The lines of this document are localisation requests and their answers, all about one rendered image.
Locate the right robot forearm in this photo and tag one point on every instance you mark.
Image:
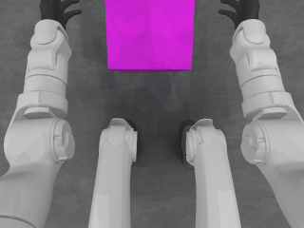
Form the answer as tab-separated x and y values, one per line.
259	78

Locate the left robot forearm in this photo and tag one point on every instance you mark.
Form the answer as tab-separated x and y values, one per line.
45	88

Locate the robot right hand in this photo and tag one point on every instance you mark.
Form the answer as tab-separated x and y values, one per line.
246	10

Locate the carton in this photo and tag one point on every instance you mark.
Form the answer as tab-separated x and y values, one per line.
149	35

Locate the robot left hand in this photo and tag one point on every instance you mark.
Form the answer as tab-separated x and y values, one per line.
54	10

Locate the left robot upper arm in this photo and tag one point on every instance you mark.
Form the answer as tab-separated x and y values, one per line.
36	150

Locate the left robot thigh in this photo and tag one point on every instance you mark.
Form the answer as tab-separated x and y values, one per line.
110	207

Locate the robot right shin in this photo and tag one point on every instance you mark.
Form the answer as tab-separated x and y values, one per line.
209	122

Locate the right robot upper arm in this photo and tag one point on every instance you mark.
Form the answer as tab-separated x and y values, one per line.
276	147

